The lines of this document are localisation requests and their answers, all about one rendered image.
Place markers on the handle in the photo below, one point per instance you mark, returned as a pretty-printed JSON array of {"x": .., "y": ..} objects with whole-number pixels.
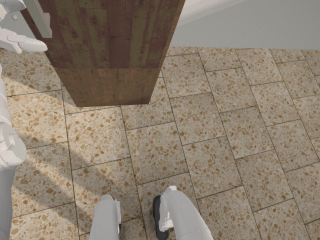
[{"x": 40, "y": 18}]

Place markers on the robot left hand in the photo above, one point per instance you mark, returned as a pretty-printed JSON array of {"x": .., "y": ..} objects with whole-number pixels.
[{"x": 10, "y": 40}]

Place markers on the robot left upper arm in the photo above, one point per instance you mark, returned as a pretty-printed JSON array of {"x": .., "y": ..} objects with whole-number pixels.
[{"x": 12, "y": 153}]

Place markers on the right robot thigh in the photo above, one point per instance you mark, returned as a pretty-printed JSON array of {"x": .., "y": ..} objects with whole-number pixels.
[{"x": 187, "y": 222}]

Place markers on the robot left forearm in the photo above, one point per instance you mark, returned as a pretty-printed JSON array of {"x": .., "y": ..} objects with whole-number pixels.
[{"x": 5, "y": 115}]

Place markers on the cupboard door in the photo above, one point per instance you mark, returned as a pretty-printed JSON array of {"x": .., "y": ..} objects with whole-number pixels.
[{"x": 108, "y": 34}]

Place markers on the right robot shin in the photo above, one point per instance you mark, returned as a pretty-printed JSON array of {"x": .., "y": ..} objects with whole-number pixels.
[{"x": 165, "y": 224}]

